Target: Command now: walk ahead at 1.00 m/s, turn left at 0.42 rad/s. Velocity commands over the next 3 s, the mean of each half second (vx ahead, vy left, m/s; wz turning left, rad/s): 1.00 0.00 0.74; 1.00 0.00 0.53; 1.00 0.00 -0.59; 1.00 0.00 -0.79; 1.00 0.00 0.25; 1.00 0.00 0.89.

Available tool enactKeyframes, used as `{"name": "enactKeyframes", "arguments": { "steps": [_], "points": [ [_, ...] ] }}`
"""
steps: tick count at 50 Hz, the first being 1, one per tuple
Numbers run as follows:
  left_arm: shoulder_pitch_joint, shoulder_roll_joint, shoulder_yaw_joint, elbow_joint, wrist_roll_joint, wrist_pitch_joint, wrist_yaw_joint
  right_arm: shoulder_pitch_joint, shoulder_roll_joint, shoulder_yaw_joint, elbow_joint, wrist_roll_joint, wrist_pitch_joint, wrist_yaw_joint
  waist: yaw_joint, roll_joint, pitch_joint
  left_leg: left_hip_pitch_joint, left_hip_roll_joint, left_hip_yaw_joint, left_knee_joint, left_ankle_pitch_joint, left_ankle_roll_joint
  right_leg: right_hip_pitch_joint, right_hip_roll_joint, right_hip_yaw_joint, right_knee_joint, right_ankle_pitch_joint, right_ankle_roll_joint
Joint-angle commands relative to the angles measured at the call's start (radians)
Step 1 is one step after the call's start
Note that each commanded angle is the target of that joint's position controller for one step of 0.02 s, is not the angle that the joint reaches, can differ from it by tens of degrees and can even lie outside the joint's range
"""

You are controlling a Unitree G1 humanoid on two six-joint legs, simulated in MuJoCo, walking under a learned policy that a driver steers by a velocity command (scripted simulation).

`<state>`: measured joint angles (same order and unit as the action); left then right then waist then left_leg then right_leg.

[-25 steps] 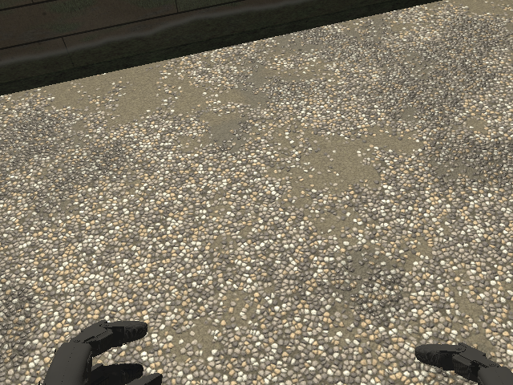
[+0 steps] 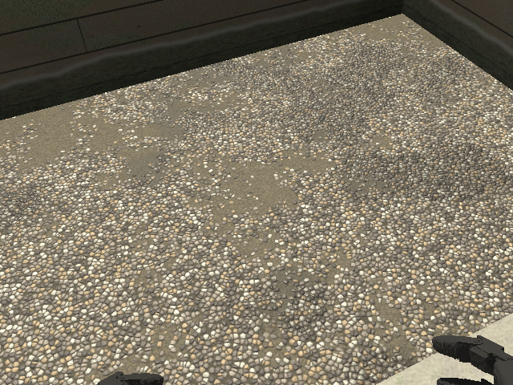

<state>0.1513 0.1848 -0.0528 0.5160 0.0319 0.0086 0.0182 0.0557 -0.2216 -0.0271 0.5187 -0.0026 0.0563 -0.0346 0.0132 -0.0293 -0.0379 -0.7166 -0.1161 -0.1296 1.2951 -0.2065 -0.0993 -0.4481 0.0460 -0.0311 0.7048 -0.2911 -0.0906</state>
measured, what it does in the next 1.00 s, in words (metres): steps on the spot, turning left: left foot, then right foot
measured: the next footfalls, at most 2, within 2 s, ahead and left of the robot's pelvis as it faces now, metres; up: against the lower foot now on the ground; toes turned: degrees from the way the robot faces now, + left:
left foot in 0.36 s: +0.07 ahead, +0.19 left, +0.00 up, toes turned +32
right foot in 0.68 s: +0.21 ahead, +0.00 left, +0.00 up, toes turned +36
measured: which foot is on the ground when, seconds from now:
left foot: up 0.00-0.34, down 0.36-1.00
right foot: down 0.00-0.38, up 0.40-0.66, down 0.68-1.00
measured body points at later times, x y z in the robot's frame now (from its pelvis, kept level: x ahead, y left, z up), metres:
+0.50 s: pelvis +0.04 +0.04 -0.01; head +0.05 +0.08 +0.44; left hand +0.10 +0.36 -0.09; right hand +0.31 -0.08 -0.08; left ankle +0.02 +0.15 -0.72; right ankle +0.12 -0.08 -0.65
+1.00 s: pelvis +0.07 +0.07 +0.00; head +0.06 +0.08 +0.45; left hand +0.07 +0.36 -0.08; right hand +0.40 +0.10 -0.01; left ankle +0.04 +0.17 -0.72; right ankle +0.17 -0.02 -0.72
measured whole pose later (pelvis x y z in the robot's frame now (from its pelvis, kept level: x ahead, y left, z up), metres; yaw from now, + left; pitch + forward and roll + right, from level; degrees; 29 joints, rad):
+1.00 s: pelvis +0.07 +0.07 +0.00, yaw +40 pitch -2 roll -1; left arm 0.13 0.19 -0.03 0.59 0.01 0.03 0.00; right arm -0.06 -0.19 0.04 0.52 0.00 0.06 0.03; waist 0.05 -0.01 0.03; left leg -0.33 -0.07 -0.12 0.68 -0.30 0.02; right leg -0.29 -0.03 -0.06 0.64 -0.30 0.02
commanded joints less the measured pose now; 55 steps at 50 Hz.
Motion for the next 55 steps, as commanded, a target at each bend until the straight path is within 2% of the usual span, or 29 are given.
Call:
{"name": "enactKeyframes", "arguments": {
  "steps": [1,3,10,11,13,16,17,18,19,20,21,23,26,28,29,30,33,34,35,36,37,38,39,40,43,44,45,48,55],
  "points": [
    [-0.066,0.142,0.057,-0.112,0.007,-0.049,0.008,-0.064,-0.063,-0.013,-0.063,0.0,0.004,0.004,0.005,-0.008,-0.068,-0.132,0.053,-0.062,-0.02,0.073,0.013,0.175,-0.319,0.403,-0.306,-0.192,0.006],
    [-0.006,0.135,0.064,-0.082,-0.002,-0.058,0.008,-0.068,-0.054,-0.011,-0.052,-0.007,0.004,0.01,0.023,-0.026,-0.051,-0.149,0.07,-0.056,-0.076,0.08,0.028,0.215,-0.325,0.365,-0.294,-0.157,0.016],
    [0.095,0.18,0.096,-0.012,0.014,-0.051,0.006,-0.142,-0.046,-0.006,-0.074,0.001,-0.003,0.035,0.071,-0.103,-0.031,-0.061,0.152,0.075,-0.247,-0.043,0.068,0.234,-0.352,0.179,-0.284,-0.028,-0.009],
    [0.068,0.156,0.093,-0.006,0.011,-0.051,0.004,-0.142,-0.029,0.002,-0.075,0.012,0.001,0.044,0.062,-0.137,-0.031,0.021,0.158,0.103,-0.317,-0.113,0.065,0.2,-0.345,0.106,-0.272,-0.001,-0.008],
    [0.078,0.18,0.104,0.01,0.005,-0.052,0.002,-0.151,-0.037,0.002,-0.08,0.027,0.011,0.064,0.071,-0.165,-0.029,0.151,0.152,0.173,-0.366,-0.187,0.083,0.162,-0.329,0.032,-0.277,0.018,-0.005],
    [0.048,0.201,0.118,0.031,-0.014,-0.057,0.008,-0.121,-0.025,0.008,-0.075,0.028,0.012,0.074,0.04,-0.128,-0.039,0.303,0.146,0.227,-0.504,-0.157,0.13,0.152,-0.353,-0.029,-0.223,0.104,0.023],
    [0.017,0.2,0.119,0.032,-0.029,-0.047,0.013,-0.058,-0.013,0.009,-0.049,0.021,0.006,0.075,0.0,-0.082,-0.062,0.417,0.123,0.25,-0.598,-0.091,0.154,0.135,-0.335,-0.084,-0.139,0.209,0.053],
    [0.014,0.17,0.115,0.038,-0.039,-0.033,0.021,0.076,-0.025,0.001,0.003,0.008,-0.003,0.069,-0.053,0.034,-0.113,0.591,0.083,0.216,-0.635,-0.079,0.188,0.064,-0.282,-0.166,0.096,0.365,0.091],
    [-0.071,0.185,0.114,-0.034,-0.035,-0.024,0.027,0.205,-0.148,-0.033,0.034,0.018,-0.009,0.061,-0.15,0.247,-0.114,0.807,0.178,-0.058,-0.591,0.175,0.29,-0.277,-0.161,-0.185,0.411,0.317,0.165],
    [-0.26,0.187,0.117,-0.125,-0.02,-0.026,0.029,0.235,-0.25,-0.065,0.031,0.028,0.007,0.052,-0.209,0.399,-0.137,0.873,0.304,-0.419,-0.772,0.29,0.375,-0.579,-0.003,-0.057,0.561,-0.212,0.192],
    [-0.283,0.177,0.106,-0.141,-0.003,-0.033,0.029,0.193,-0.229,-0.065,-0.004,0.013,0.009,0.034,-0.181,0.258,-0.137,0.846,0.368,-0.448,-0.789,0.301,0.412,-0.627,-0.049,0.079,0.627,-0.183,0.21],
    [-0.179,0.148,0.093,-0.108,-0.009,-0.035,0.017,0.048,-0.146,-0.031,-0.023,-0.01,0.006,0.008,-0.049,0.154,-0.072,0.611,0.326,-0.35,-0.753,0.226,0.372,-0.546,-0.077,0.082,0.587,-0.12,0.214],
    [-0.087,0.098,0.081,-0.073,0.009,0.01,0.027,-0.085,-0.078,0.0,-0.072,-0.007,-0.027,0.02,0.023,0.169,-0.088,0.303,0.192,-0.229,-0.742,0.171,0.308,-0.28,-0.052,0.043,0.545,-0.023,0.216],
    [-0.096,0.096,0.07,-0.073,0.01,0.025,0.023,-0.085,-0.116,-0.007,-0.078,0.015,-0.041,0.025,0.015,0.16,-0.134,0.257,0.151,-0.244,-0.757,0.163,0.293,-0.148,-0.032,0.028,0.474,-0.008,0.205],
    [-0.131,0.08,0.064,-0.091,-0.012,0.024,0.018,-0.113,-0.118,-0.01,-0.09,0.01,-0.038,0.025,0.015,0.145,-0.125,0.219,0.121,-0.222,-0.769,0.148,0.277,-0.06,-0.023,0.032,0.39,-0.013,0.205],
    [-0.139,0.107,0.069,-0.096,-0.01,0.018,0.013,-0.111,-0.143,-0.019,-0.089,0.01,-0.037,0.026,0.013,0.145,-0.094,0.165,0.104,-0.214,-0.784,0.172,0.272,0.039,-0.005,0.014,0.301,0.039,0.198],
    [-0.042,0.082,0.057,-0.047,-0.023,0.002,0.011,-0.125,-0.127,-0.017,-0.093,0.011,-0.023,0.017,0.044,0.15,-0.081,0.264,0.163,-0.289,-0.776,0.166,0.273,0.219,-0.061,0.061,-0.014,0.09,0.157],
    [0.009,0.053,0.049,-0.015,-0.009,-0.005,0.007,-0.103,-0.091,-0.01,-0.087,0.02,-0.017,0.013,0.05,0.097,-0.087,0.243,0.151,-0.289,-0.71,0.13,0.25,0.341,-0.069,0.048,-0.102,0.129,0.134],
    [0.02,0.092,0.053,-0.01,0.022,-0.017,0.004,-0.021,-0.027,0.0,-0.092,0.028,-0.018,0.015,0.011,-0.124,-0.137,0.137,0.054,-0.211,-0.522,-0.045,0.188,0.507,-0.171,0.148,-0.021,0.377,0.098],
    [0.0,0.169,0.085,-0.018,0.024,-0.013,-0.003,-0.016,-0.012,0.005,-0.119,0.053,-0.024,0.007,0.051,-0.344,-0.156,-0.019,-0.006,-0.12,-0.458,-0.279,0.147,0.547,-0.283,0.366,-0.122,0.263,0.035],
    [0.024,0.183,0.091,-0.017,0.011,-0.006,-0.005,-0.098,-0.063,-0.011,-0.127,0.042,-0.031,0.002,0.107,-0.299,-0.085,-0.083,-0.013,-0.09,-0.4,-0.316,0.123,0.474,-0.343,0.505,-0.231,0.115,-0.014],
    [-0.018,0.165,0.077,-0.031,0.012,-0.011,-0.004,-0.184,-0.093,-0.02,-0.138,0.011,-0.035,0.004,0.093,-0.175,0.0,-0.052,-0.001,-0.094,-0.345,-0.25,0.101,0.324,-0.362,0.481,-0.233,0.239,-0.049],
    [-0.082,0.137,0.062,-0.041,0.009,-0.017,-0.005,-0.171,-0.079,-0.014,-0.135,0.008,-0.039,0.011,0.052,-0.138,-0.028,0.059,0.018,-0.075,-0.353,-0.214,0.091,0.229,-0.343,0.42,-0.225,0.299,-0.046],
    [-0.141,0.117,0.054,-0.044,-0.004,-0.018,-0.002,-0.132,-0.053,-0.006,-0.129,0.023,-0.042,0.023,0.013,-0.14,-0.094,0.173,0.057,-0.03,-0.434,-0.184,0.093,0.205,-0.304,0.371,-0.253,0.125,-0.013],
    [-0.237,0.098,0.043,-0.061,-0.044,-0.012,-0.012,-0.112,-0.018,0.017,-0.083,0.01,-0.033,0.062,-0.036,-0.108,-0.093,0.516,0.064,0.069,-0.602,0.017,0.105,0.023,-0.194,0.205,-0.287,-0.031,0.051],
    [-0.233,0.096,0.044,-0.061,-0.044,-0.007,-0.017,-0.11,-0.014,0.026,-0.076,0.001,-0.027,0.065,-0.032,-0.082,-0.076,0.532,0.072,0.066,-0.653,0.035,0.109,0.034,-0.169,0.169,-0.266,-0.055,0.058],
    [-0.183,0.075,0.035,-0.061,-0.027,-0.004,-0.021,-0.16,-0.04,0.026,-0.084,-0.01,-0.021,0.064,-0.003,0.046,-0.061,0.525,0.093,0.015,-0.664,0.148,0.114,0.053,-0.121,0.077,-0.215,0.029,0.087],
    [-0.154,0.057,0.037,-0.047,-0.016,-0.002,-0.022,-0.203,-0.08,0.03,-0.092,0.008,-0.014,0.06,-0.008,0.169,-0.056,0.411,0.135,-0.095,-0.82,0.012,0.134,0.19,-0.086,-0.02,-0.118,0.086,0.118],
    [-0.181,0.059,0.044,-0.019,-0.045,0.006,-0.027,-0.204,-0.07,0.048,-0.097,-0.014,-0.032,0.055,-0.043,0.119,-0.032,0.417,0.164,-0.037,-0.87,-0.091,0.096,0.239,-0.06,0.061,-0.156,0.128,0.092]
  ]
}}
